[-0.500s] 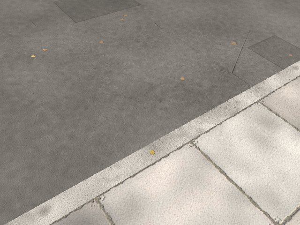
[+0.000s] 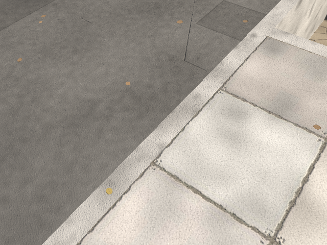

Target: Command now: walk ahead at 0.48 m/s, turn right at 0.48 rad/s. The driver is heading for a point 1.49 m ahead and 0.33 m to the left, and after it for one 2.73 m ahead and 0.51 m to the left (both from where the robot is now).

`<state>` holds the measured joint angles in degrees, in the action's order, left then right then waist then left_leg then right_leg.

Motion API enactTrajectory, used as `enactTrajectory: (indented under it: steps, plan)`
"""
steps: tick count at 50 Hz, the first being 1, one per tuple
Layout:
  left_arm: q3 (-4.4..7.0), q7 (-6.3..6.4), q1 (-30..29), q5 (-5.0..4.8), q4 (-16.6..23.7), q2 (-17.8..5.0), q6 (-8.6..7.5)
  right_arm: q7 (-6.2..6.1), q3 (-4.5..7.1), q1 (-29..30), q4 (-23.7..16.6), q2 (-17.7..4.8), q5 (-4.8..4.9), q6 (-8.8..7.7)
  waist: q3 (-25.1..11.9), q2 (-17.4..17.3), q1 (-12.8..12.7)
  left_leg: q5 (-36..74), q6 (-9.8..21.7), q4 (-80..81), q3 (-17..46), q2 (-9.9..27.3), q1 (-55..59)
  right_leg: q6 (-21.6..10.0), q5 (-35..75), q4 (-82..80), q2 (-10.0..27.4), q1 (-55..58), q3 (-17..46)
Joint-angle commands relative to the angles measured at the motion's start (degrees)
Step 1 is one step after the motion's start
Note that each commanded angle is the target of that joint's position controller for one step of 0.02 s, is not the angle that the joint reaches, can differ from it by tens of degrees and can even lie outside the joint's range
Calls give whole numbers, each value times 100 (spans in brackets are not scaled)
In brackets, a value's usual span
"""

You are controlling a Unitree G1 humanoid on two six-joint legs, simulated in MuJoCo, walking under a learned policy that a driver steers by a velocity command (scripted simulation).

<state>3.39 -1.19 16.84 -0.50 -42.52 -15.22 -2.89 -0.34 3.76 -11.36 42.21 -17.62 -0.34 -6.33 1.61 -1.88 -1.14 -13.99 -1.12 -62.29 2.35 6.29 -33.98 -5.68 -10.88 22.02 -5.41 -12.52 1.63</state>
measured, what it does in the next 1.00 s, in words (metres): walks ahead, turning left: left foot, then right foot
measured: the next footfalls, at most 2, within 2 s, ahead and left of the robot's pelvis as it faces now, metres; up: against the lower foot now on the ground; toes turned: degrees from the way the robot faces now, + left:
left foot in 0.32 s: +0.40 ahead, +0.12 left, +0.00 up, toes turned +2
right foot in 0.78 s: +0.68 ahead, -0.06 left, +0.00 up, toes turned +22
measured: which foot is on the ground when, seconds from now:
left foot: up 0.00-0.30, down 0.32-0.78, up 0.80-1.00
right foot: down 0.00-0.34, up 0.36-0.76, down 0.78-1.00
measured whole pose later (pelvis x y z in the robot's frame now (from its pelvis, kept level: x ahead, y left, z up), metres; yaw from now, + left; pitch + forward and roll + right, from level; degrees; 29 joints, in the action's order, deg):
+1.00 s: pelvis +0.60 +0.03 +0.00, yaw +25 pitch +1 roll -1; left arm 3.2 -0.2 16.0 0.5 -43.2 -15.1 -5.5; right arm 0.1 4.2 -15.2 38.0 -18.6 1.5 -0.8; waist 0.8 -3.2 -1.9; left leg -16.7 -0.5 -64.9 3.5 3.0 -34.2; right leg -1.6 -11.6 21.1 -1.4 -10.6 -3.7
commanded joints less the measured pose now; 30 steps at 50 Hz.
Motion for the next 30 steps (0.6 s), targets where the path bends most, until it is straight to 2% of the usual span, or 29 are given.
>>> enactTrajectory:
  steps: [1, 3, 5, 7, 10, 12, 13, 14, 15, 16, 17, 18, 19, 20, 21, 22, 23, 25, 27, 30]
  plan:
    - [225, 123, -210, -14, 390, -923, -143, 11, 117, 49, -374, -417, -62, 25, -78, 406, 172, 829, -192, 876, 21, 38, -543, -1028, 1434, -1216, 1376, 219, 1273]
    - [187, 160, -91, -11, 280, -848, -145, 73, 33, 382, -402, -238, -39, -2, -13, 543, 7, 1753, -197, 1915, -115, -65, -279, -788, 1671, -1195, 1138, 137, 773]
    - [178, 174, 162, -19, 154, -889, -161, 154, -42, 846, -480, -109, 33, -44, 66, 578, -241, 2519, -114, 2610, -278, -190, 22, -643, 1376, -1284, 1141, 89, 602]
    - [180, 173, 375, -28, 12, -948, -178, 218, -58, 1172, -571, -145, 114, -65, 211, 549, -380, 2795, 21, 2986, -261, -230, -10, -627, 1120, -1367, 1337, 365, 650]
    - [192, 173, 537, 4, -171, -981, -133, 326, -54, 1426, -707, -240, 147, -81, 327, 462, -417, 2390, 298, 3323, -209, -293, -461, -562, 1532, -1138, 1663, 1282, 576]
    - [217, 196, 526, 14, -229, -1032, -78, 404, -47, 1349, -749, -280, 148, -80, 237, 477, -310, 1820, 497, 3384, -244, -415, -472, -466, 2478, -787, 1803, 1792, 444]
    - [231, 216, 459, 33, -215, -1086, -53, 418, -16, 1142, -722, -352, 143, -67, 54, 543, -178, 1495, 598, 3355, -339, -589, -165, -394, 3510, -472, 1792, 1942, 333]
    - [247, 239, 414, 67, -191, -1153, -21, 407, 46, 804, -655, -479, 135, -39, -259, 660, -3, 1169, 706, 3236, -488, -809, 316, -324, 4721, 15, 1750, 2080, 242]
    - [238, 258, 311, 96, -148, -1184, 33, 378, 152, 151, -500, -680, 119, -14, -695, 674, 350, 1059, 858, 3264, -653, -1045, 1141, -218, 5648, 936, 1595, 2067, 64]
    - [194, 288, 178, 116, -54, -1150, 55, 329, 241, -644, -371, -894, 95, 16, -1196, 526, 793, 1407, 1101, 3296, -250, -775, 2572, -31, 5245, 2225, 1435, 1266, -115]
    - [43, 257, 843, 210, 111, -667, -43, 297, 380, -1267, -360, -1466, 27, 37, -2093, -626, 592, 1248, 2080, 3122, 2188, 660, 4967, 428, 2601, 4589, 675, -983, -266]
    - [-77, 164, 923, 177, 46, -479, -182, 309, 319, -1472, -217, -1139, 171, 49, -2532, -1234, 612, 273, 2628, 4170, 4450, 1328, 5905, 634, -1933, 5741, -118, -2432, 284]
    - [23, 73, 311, -40, 247, -952, -334, 254, 223, -1255, -267, -812, 191, 88, -1839, -686, 760, -592, 2235, 4399, 4021, 1133, 5519, 510, -1693, 5989, 307, -3071, 758]
    - [7, 33, -246, -131, 441, -989, -429, 215, 192, -876, -383, -721, 140, 127, -1144, -176, 698, -571, 1984, 4545, 3337, 947, 4646, 421, -1269, 5643, 584, -3164, 671]
    - [0, 34, -517, -33, 507, -924, -480, 207, 154, -566, -445, -645, 93, 150, -524, 330, 489, -13, 1885, 4724, 2837, 731, 3671, 407, -1035, 5066, 754, -3043, 544]
    - [41, 58, -493, 87, 511, -933, -467, 186, 115, -391, -511, -556, 44, 141, -338, 364, 279, 568, 1829, 4849, 2489, 542, 3088, 441, -835, 4593, 919, -2698, 523]
    - [44, 69, -374, 134, 517, -879, -425, 171, 104, -274, -576, -552, 21, 153, -279, 189, 122, 942, 1839, 4960, 2310, 387, 2704, 515, -775, 4349, 967, -2418, 486]
    - [11, 105, -178, 170, 491, -734, -328, 126, 123, -214, -589, -597, 65, 161, -249, -29, -17, 1475, 1882, 5058, 1904, 237, 2195, 720, -702, 3796, 1016, -2202, 323]
    - [-52, 144, -505, 182, 603, -590, -277, 59, 181, -307, -547, -776, 92, 171, -145, -79, 64, 1732, 1817, 5098, 1507, 57, 1770, 915, -159, 2985, 953, -2076, 170]
    - [-119, 124, -1238, 155, 752, -432, -307, -20, 220, -581, -431, -872, 160, 244, -128, -157, 378, 1299, 1472, 4972, 1194, -276, 1406, 1018, 1287, 1593, 678, -1483, 102]
Velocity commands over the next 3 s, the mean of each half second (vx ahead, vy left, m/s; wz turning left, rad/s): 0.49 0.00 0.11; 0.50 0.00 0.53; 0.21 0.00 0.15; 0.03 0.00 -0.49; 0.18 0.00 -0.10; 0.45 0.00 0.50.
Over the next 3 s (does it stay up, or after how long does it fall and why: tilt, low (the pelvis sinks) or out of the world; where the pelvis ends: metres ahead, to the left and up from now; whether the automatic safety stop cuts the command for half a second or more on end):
stays up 1.05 0.21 -0.03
